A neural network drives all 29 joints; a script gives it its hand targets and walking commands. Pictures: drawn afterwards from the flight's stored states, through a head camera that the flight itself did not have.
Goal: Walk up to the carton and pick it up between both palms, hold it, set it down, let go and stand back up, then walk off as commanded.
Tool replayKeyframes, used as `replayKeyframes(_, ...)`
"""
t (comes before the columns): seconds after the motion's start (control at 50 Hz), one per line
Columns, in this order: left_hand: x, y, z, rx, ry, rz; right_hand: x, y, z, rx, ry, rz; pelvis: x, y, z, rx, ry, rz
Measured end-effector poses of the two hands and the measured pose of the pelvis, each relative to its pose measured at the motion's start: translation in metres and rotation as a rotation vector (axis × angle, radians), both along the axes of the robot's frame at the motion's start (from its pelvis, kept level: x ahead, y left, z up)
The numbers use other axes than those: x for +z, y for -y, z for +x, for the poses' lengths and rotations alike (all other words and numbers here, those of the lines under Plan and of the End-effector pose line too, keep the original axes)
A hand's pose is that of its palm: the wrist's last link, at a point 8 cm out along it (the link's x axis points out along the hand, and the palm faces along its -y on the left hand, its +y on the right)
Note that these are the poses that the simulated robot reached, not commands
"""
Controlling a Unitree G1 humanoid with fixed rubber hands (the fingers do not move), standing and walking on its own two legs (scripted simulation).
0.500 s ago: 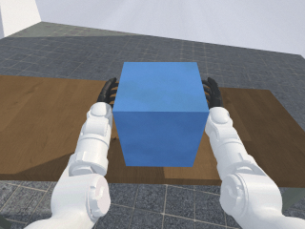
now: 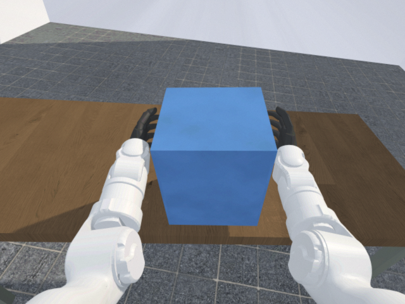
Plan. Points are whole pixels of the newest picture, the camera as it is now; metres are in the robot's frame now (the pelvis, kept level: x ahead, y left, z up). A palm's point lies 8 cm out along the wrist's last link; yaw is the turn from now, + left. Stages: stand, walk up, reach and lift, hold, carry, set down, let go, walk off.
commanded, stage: set down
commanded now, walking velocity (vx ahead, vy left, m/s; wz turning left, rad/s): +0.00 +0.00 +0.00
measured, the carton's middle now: (213, 158) +0.42 -0.06 +0.08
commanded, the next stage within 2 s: none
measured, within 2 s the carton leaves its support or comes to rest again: rests again in 0.48 s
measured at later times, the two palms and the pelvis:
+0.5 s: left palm (145, 146) +0.45 +0.09 +0.10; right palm (280, 150) +0.40 -0.21 +0.12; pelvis +0.01 +0.00 +0.00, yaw +0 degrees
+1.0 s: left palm (147, 145) +0.45 +0.09 +0.10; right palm (281, 153) +0.40 -0.21 +0.11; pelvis +0.01 +0.00 +0.00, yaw +0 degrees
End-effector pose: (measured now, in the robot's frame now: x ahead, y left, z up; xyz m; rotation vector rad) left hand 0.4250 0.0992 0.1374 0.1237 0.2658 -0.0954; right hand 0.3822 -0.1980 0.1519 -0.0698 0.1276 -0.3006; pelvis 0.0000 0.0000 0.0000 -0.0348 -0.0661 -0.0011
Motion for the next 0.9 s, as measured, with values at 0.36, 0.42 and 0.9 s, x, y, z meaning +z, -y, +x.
replayKeyframes(0.36,-0.024,0.006,0.018,-0.020,-0.035,-0.002,-0.025,0.006,0.015,-0.009,-0.040,0.008,0.000,0.000,0.007,-0.002,-0.065,0.000)
replayKeyframes(0.42,-0.028,0.006,0.021,-0.019,-0.037,-0.003,-0.030,0.007,0.018,-0.009,-0.041,0.009,0.000,0.000,0.009,-0.002,-0.078,0.000)
replayKeyframes(0.9,-0.033,0.011,0.027,-0.028,-0.006,-0.003,-0.040,0.011,0.019,-0.021,-0.027,0.008,0.000,0.000,0.010,-0.003,-0.109,0.001)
